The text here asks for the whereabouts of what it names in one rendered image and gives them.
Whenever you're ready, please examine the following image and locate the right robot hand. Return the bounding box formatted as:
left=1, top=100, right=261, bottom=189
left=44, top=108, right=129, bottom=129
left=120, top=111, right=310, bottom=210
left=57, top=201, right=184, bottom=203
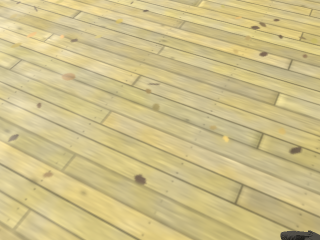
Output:
left=280, top=230, right=320, bottom=240

